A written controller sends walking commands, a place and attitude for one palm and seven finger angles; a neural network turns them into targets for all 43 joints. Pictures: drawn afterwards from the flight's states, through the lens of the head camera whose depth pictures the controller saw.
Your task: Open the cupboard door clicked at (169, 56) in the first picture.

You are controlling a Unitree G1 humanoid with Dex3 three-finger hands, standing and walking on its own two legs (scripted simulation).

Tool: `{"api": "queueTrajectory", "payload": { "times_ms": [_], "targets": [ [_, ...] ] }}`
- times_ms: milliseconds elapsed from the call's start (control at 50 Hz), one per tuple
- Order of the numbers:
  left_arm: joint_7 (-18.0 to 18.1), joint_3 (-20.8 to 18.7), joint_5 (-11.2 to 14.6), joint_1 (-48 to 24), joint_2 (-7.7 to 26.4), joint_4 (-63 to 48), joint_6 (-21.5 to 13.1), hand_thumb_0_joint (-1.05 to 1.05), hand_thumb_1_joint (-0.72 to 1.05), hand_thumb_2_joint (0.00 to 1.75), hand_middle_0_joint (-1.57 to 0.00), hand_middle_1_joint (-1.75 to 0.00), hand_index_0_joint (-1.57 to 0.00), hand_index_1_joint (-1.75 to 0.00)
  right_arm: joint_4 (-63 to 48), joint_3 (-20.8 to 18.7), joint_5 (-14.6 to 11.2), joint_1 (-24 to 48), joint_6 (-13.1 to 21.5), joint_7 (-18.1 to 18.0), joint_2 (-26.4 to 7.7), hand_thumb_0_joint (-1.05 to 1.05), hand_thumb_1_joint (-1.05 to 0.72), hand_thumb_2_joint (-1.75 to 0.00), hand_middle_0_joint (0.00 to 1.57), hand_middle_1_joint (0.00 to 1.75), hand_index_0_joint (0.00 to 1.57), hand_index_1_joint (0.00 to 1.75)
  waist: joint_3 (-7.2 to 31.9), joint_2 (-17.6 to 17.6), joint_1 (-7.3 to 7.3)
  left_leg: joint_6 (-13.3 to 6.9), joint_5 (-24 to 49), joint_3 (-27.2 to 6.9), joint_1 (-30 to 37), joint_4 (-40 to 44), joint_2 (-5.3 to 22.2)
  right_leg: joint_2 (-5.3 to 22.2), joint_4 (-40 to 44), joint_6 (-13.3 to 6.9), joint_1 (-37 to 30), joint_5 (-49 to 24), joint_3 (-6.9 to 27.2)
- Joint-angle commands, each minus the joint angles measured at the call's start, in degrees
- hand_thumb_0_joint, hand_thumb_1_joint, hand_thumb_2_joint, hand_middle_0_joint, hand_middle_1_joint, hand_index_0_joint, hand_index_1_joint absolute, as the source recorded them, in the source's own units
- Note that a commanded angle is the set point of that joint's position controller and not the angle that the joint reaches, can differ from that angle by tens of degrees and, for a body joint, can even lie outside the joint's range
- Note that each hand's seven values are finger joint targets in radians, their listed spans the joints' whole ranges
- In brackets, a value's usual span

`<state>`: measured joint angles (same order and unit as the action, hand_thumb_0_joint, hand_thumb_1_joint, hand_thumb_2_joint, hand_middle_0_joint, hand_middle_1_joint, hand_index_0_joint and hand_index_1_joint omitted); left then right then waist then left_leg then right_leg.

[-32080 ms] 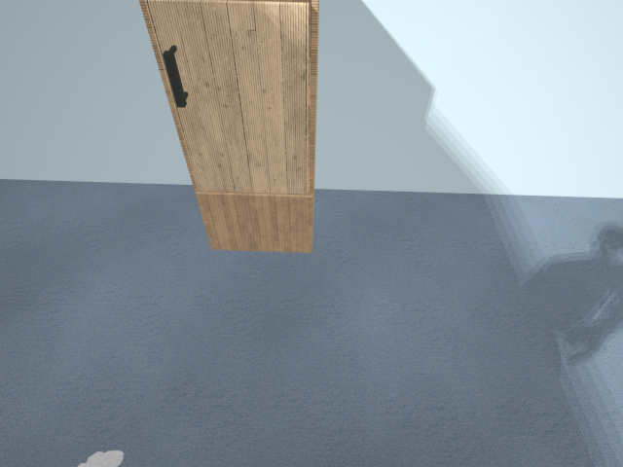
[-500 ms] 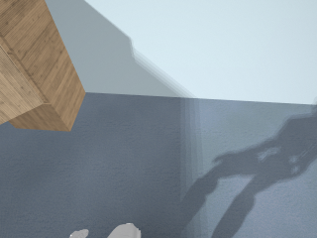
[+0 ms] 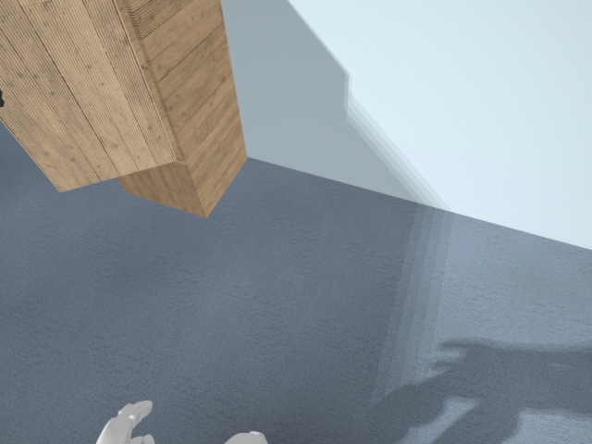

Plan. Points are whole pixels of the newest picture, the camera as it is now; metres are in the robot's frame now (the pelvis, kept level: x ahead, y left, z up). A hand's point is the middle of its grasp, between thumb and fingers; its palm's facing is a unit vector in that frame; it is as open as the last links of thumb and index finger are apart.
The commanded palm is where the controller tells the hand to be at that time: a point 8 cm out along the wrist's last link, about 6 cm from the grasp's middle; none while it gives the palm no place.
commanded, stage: turn to face it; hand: left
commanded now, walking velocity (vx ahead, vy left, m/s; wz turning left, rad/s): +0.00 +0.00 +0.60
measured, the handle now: out of the picture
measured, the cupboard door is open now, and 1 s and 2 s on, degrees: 43 43 43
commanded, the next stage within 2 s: take the last steps up to it in 0.54 s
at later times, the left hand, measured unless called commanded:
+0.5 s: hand out of the picture +0.01 +0.24 -0.16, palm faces +0.29 -0.93 -0.24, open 7.4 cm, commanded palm none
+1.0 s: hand out of the picture -0.06 +0.20 -0.17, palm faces +0.50 -0.85 -0.18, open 7.3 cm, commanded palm none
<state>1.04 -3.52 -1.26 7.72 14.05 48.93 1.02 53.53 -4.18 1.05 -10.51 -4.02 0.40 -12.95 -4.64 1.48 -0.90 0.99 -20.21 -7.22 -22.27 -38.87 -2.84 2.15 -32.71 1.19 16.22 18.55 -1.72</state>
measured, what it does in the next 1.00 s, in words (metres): steps on the spot, turning left: left foot, then right foot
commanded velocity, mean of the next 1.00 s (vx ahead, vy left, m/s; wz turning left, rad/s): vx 0.11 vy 0.05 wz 0.29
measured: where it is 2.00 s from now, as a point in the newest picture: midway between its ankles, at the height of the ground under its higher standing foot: (227, 404)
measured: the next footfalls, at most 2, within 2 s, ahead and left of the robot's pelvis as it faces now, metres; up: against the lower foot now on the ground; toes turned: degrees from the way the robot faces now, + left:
left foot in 0.30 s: +0.03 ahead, +0.13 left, +0.00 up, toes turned +14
right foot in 0.64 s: +0.09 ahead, -0.11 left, +0.00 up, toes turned +13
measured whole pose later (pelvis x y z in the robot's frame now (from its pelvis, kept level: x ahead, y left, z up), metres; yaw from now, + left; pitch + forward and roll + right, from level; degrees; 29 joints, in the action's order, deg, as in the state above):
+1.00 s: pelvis +0.04 +0.05 +0.01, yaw +25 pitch +0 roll +1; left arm -0.3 -3.7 -2.0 19.6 11.2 59.9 -1.4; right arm 57.4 -3.2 1.3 -10.1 -2.1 2.2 -11.9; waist -3.4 -3.6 2.6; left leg 1.8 -19.7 5.7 -19.1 -34.8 1.6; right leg 9.6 -26.6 4.6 6.7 18.8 -9.9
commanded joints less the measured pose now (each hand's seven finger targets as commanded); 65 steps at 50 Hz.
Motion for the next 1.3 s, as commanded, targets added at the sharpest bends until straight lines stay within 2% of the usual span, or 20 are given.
{"api": "queueTrajectory", "payload": {
  "times_ms": [0, 60, 160, 240, 280, 300, 340, 560, 580, 620, 660, 700, 900, 960, 980, 1000, 1020, 1060, 1140, 1280],
  "targets": [
    [1.50, -2.26, 0.07, 3.68, 9.47, -2.97, -1.21, 0.00, 0.90, 0.90, -0.20, -0.30, -0.20, -0.30, -6.45, -2.74, 0.03, 3.49, 1.00, 0.32, -6.65, 0.00, -0.90, -0.90, 0.20, 0.30, 0.20, 0.30, 4.59, -16.19, 1.30, 0.81, -10.46, 2.75, -12.47, -29.91, 2.45, 21.75, 16.34, -10.32, -7.31, -13.88, 16.42],
    [1.08, -1.26, 0.00, 2.14, 7.25, -3.16, -1.50, 0.00, 0.90, 0.90, -0.20, -0.30, -0.20, -0.30, -5.25, -1.60, -0.17, 3.56, 0.48, 1.20, -4.29, 0.00, -0.90, -0.90, 0.20, 0.30, 0.20, 0.30, 3.62, -14.67, 0.32, 2.36, -5.77, 7.18, -9.01, -25.47, 3.64, 15.91, 12.80, -7.66, -7.15, -25.99, 2.63],
    [0.85, -2.39, -0.41, 7.86, 10.29, -0.73, -1.47, 0.00, 0.90, 0.90, -0.20, -0.30, -0.20, -0.30, -6.02, -0.37, -0.58, 7.15, 1.33, 1.40, -2.44, 0.00, -0.90, -0.90, 0.20, 0.30, 0.20, 0.30, 5.27, -12.65, 3.48, 1.95, -6.76, 12.28, -2.26, -6.24, 2.40, 17.76, 8.58, -7.58, -11.75, -32.92, 0.60],
    [0.27, -2.72, 0.50, 6.95, 10.03, 0.31, -1.07, 0.00, 0.90, 0.90, -0.20, -0.30, -0.20, -0.30, -3.96, -0.66, -0.40, 0.68, 2.48, 0.89, -4.96, 0.00, -0.90, -0.90, 0.20, 0.30, 0.20, 0.30, 8.55, -9.74, -0.19, 0.10, 8.98, 12.09, 13.29, 13.73, 2.50, 15.50, -1.93, -2.02, -6.05, -29.02, -3.78],
    [-0.09, -0.79, 1.03, 5.11, 3.67, -2.94, -0.49, 0.00, 0.90, 0.90, -0.20, -0.30, -0.20, -0.30, -3.04, -2.93, 0.32, -6.07, 2.93, 0.04, -15.21, 0.00, -0.90, -0.90, 0.20, 0.30, 0.20, 0.30, 12.04, 16.05, -3.80, -13.26, 45.66, -15.37, 26.33, 16.87, 26.62, 4.85, -23.09, 4.17, 14.94, 19.39, -6.43],
    [0.43, -0.61, 0.41, 1.51, 4.86, -3.70, 0.36, 0.00, 0.90, 0.90, -0.20, -0.30, -0.20, -0.30, -2.14, -2.62, 0.46, -7.79, 2.65, -0.39, -14.98, 0.00, -0.90, -0.90, 0.20, 0.30, 0.20, 0.30, 10.78, 8.77, -4.60, -15.51, 38.74, -14.27, 22.03, 16.19, 27.25, 5.06, -28.46, 3.06, 14.38, 20.23, -1.45],
    [0.27, -0.87, 0.71, -0.14, 4.14, -1.52, 0.46, 0.00, 0.90, 0.90, -0.20, -0.30, -0.20, -0.30, -2.69, -1.90, 0.62, -3.52, 3.09, -1.73, -11.95, 0.00, -0.90, -0.90, 0.20, 0.30, 0.20, 0.30, 7.55, 11.82, -2.92, -13.86, 36.54, -10.57, 16.71, 16.90, 21.83, 5.01, -31.07, 2.91, 15.45, 14.07, 1.34],
    [-0.15, -0.53, 0.80, 7.85, 2.82, 3.55, -0.05, 0.00, 0.90, 0.90, -0.20, -0.30, -0.20, -0.30, -1.76, -0.79, 0.14, 2.62, 2.73, -1.66, -9.01, 0.00, -0.90, -0.90, 0.20, 0.30, 0.20, 0.30, 6.57, 6.03, 2.54, -8.30, 25.29, -4.54, 7.22, 14.46, 13.82, -0.58, 0.64, 1.84, -6.09, -2.11, -2.84],
    [0.11, -0.80, 0.68, 9.15, 4.00, 4.10, -0.64, 0.00, 0.90, 0.90, -0.20, -0.30, -0.20, -0.30, -1.68, -0.65, -0.23, 2.76, 2.74, -1.45, -7.83, 0.00, -0.90, -0.90, 0.20, 0.30, 0.20, 0.30, 6.71, 2.67, 3.15, -5.86, 19.81, -3.31, 4.64, 11.56, 11.20, 1.05, 8.02, 1.34, -10.76, -7.02, -1.30],
    [0.49, -1.64, -0.18, 9.87, 11.02, 4.33, -1.61, 0.00, 0.90, 0.90, -0.20, -0.30, -0.20, -0.30, -2.84, 0.13, -0.82, 1.80, 2.56, -0.73, -2.80, 0.00, -0.90, -0.90, 0.20, 0.30, 0.20, 0.30, 5.15, -16.23, 3.04, 0.15, -10.07, 7.33, -4.33, -5.22, -0.05, 21.29, 17.79, -7.97, -12.47, -14.73, 18.16],
    [0.62, -1.64, -0.01, 9.14, 9.38, 3.92, -2.15, 0.00, 0.90, 0.90, -0.20, -0.30, -0.20, -0.30, -2.35, -0.64, 0.06, 4.35, 1.57, -0.52, -4.35, 0.00, -0.90, -0.90, 0.20, 0.30, 0.20, 0.30, 1.78, -16.72, 3.68, -0.11, -11.61, 3.88, -8.96, -22.39, 2.22, 21.55, 19.23, -11.22, -8.16, -11.90, 20.25],
    [0.48, -1.49, 0.12, 7.71, 7.01, 3.55, -2.31, 0.00, 0.90, 0.90, -0.20, -0.30, -0.20, -0.30, -1.03, -0.79, 0.05, 3.02, 1.77, 0.19, -4.66, 0.00, -0.90, -0.90, 0.20, 0.30, 0.20, 0.30, 1.76, -13.25, 2.70, 0.47, -5.40, 4.64, -11.01, -26.50, 4.37, 18.77, 18.60, -9.34, -9.99, -9.64, 12.24],
    [-0.52, -2.69, -0.63, 13.53, 8.39, 8.38, -3.75, 0.00, 0.90, 0.90, -0.20, -0.30, -0.20, -0.30, -2.49, 0.40, -0.12, 7.37, 3.49, 2.31, -0.73, 0.00, -0.90, -0.90, 0.20, 0.30, 0.20, 0.30, 1.05, -11.96, 4.97, 0.73, -2.41, 12.41, -3.26, -0.06, 4.97, 20.10, 18.97, -7.39, -11.01, -2.97, 3.21],
    [-0.98, -2.84, -0.18, 10.19, 8.46, 8.28, -3.11, 0.00, 0.90, 0.90, -0.20, -0.30, -0.20, -0.30, 0.57, 0.24, 0.07, -3.02, 4.52, 1.65, -2.69, 0.00, -0.90, -0.90, 0.20, 0.30, 0.20, 0.30, 3.55, -7.06, -0.31, -0.12, 4.19, 16.67, 16.24, 13.03, 1.88, 15.63, 10.05, -3.66, -0.52, -0.32, -3.36],
    [-1.44, -2.39, 0.09, 9.62, 5.92, 7.40, -2.73, 0.00, 0.90, 0.90, -0.20, -0.30, -0.20, -0.30, 2.38, -0.85, 0.35, -9.74, 4.94, 0.90, -6.99, 0.00, -0.90, -0.90, 0.20, 0.30, 0.20, 0.30, 6.71, 3.28, -3.48, -3.03, -0.82, 7.90, 27.28, 16.05, 7.90, 11.12, -3.03, -1.26, 8.48, 2.51, -7.35],
    [-1.87, -1.38, 0.34, 7.37, 1.96, 4.67, -2.69, 0.00, 0.90, 0.90, -0.20, -0.30, -0.20, -0.30, 3.40, -2.41, 1.02, -16.98, 5.05, 0.14, -12.78, 0.00, -0.90, -0.90, 0.20, 0.30, 0.20, 0.30, 7.98, 19.11, -6.36, -9.45, -5.81, -13.36, 32.19, 22.90, 22.00, 3.22, -21.52, 1.62, 20.91, 16.50, -11.43],
    [-1.59, -0.79, -0.02, 1.68, 1.58, 2.48, -2.81, 0.00, 0.90, 0.90, -0.20, -0.30, -0.20, -0.30, 4.77, -2.27, 1.14, -20.25, 4.85, -0.81, -13.62, 0.00, -0.90, -0.90, 0.20, 0.30, 0.20, 0.30, 6.02, 13.79, -7.77, -14.12, -6.40, -17.87, 28.43, 26.62, 26.23, 3.51, -31.88, -0.19, 25.53, 17.27, -4.84],
    [-1.57, -0.71, 0.06, -0.02, 1.05, 3.92, -2.90, 0.00, 0.90, 0.90, -0.20, -0.30, -0.20, -0.30, 3.68, -0.64, 0.82, -13.77, 5.67, -1.59, -8.49, 0.00, -0.90, -0.90, 0.20, 0.30, 0.20, 0.30, 1.83, 8.33, -4.01, -13.74, -2.90, -12.88, 20.01, 27.29, 23.36, 6.60, -38.65, -1.27, 26.49, 7.76, -0.11],
    [-2.25, -0.09, -0.14, 5.43, 0.03, 7.62, -2.07, 0.00, 0.90, 0.90, -0.20, -0.30, -0.20, -0.30, 4.28, 0.95, 0.37, -10.37, 7.73, -1.76, -4.61, 0.00, -0.90, -0.90, 0.20, 0.30, 0.20, 0.30, 2.03, 3.41, 0.49, -11.94, 15.50, -0.01, 17.53, 28.26, 18.36, 6.60, -31.05, -0.29, 19.80, -0.72, -0.78],
    [-2.24, 0.43, 0.06, -1.99, -0.84, 4.81, -1.81, 0.00, 0.90, 0.90, -0.20, -0.30, -0.20, -0.30, 7.84, 1.26, 0.39, -14.36, 7.80, -1.54, -3.80, 0.00, -0.90, -0.90, 0.20, 0.30, 0.20, 0.30, -1.08, 2.13, -0.21, -12.60, 19.20, 4.17, 17.92, 29.54, 17.70, 4.75, -13.95, -0.41, 15.67, -5.36, -2.51]
  ]
}}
